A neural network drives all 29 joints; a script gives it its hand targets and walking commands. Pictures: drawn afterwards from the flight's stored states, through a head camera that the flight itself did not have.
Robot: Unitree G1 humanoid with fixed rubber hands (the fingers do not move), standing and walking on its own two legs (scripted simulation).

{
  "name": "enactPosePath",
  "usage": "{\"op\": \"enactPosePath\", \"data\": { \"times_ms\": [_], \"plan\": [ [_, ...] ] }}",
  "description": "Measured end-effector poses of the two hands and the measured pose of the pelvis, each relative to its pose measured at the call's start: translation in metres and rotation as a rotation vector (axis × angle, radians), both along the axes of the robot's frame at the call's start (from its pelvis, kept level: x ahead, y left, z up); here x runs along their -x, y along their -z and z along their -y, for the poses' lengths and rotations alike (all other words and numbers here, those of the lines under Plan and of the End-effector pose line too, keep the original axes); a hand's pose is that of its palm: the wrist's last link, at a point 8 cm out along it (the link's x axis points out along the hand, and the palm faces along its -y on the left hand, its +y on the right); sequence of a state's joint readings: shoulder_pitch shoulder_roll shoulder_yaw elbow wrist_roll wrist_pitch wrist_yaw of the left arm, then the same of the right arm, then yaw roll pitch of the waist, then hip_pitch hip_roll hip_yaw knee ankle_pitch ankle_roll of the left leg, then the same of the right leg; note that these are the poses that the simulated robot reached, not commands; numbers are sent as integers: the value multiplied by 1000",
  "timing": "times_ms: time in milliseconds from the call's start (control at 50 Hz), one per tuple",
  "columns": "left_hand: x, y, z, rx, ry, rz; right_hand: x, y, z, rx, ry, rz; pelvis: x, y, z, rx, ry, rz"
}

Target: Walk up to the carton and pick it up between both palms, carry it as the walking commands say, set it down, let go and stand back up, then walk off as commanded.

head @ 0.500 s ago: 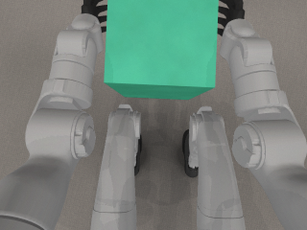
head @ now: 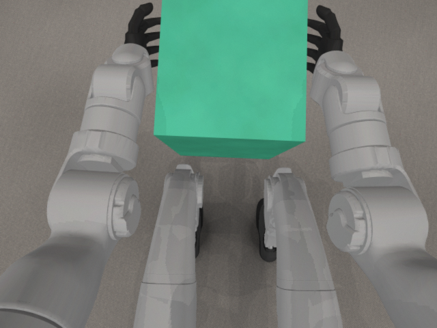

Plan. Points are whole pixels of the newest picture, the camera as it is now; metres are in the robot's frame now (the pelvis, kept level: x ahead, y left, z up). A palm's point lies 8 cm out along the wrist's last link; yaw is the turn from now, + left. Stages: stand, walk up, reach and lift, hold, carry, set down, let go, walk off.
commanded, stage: reach and lift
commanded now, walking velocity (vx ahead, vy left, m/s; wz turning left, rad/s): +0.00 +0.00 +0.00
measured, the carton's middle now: (228, 93) +0.48 +0.03 -0.09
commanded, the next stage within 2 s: none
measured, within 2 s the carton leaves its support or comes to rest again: neither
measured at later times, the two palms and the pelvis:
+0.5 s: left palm (124, 37) +0.49 +0.16 +0.06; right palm (352, 47) +0.49 -0.13 +0.06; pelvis +0.01 -0.01 +0.06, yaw +0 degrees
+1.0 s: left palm out of the picture +0.47 +0.16 +0.16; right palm out of the picture +0.47 -0.13 +0.17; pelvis +0.08 +0.00 +0.14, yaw +1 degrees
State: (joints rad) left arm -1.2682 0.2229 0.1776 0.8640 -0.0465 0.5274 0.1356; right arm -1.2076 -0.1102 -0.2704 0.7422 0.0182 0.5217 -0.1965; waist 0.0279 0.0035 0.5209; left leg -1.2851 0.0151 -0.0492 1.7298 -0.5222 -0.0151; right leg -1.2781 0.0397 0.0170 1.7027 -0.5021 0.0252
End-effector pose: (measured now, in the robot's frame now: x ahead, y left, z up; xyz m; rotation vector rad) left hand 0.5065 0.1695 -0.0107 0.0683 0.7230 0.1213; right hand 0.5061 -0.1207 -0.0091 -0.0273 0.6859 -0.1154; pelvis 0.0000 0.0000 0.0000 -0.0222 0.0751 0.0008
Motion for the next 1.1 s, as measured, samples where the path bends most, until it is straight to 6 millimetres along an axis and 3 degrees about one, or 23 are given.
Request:
{"op": "enactPosePath", "data": {
  "times_ms": [300,620,760,940,1100],
  "plan": [
    [10,-30,6,-19,8,-24,13,-25,6,-16,9,-25,-2,-32,5,-8,-2,25],
    [22,-91,5,22,-28,9,20,-92,5,-10,4,9,-14,-72,6,-8,-6,50],
    [30,-119,5,36,-37,-13,32,-117,5,-7,8,-15,-37,-93,4,-4,-7,-26],
    [36,-165,12,55,-53,-7,37,-165,12,-5,14,-12,-75,-126,2,0,-10,-105],
    [34,-181,15,34,-32,-37,35,-181,15,-14,23,-42,-98,-152,3,-3,-15,-67]
  ]
}}
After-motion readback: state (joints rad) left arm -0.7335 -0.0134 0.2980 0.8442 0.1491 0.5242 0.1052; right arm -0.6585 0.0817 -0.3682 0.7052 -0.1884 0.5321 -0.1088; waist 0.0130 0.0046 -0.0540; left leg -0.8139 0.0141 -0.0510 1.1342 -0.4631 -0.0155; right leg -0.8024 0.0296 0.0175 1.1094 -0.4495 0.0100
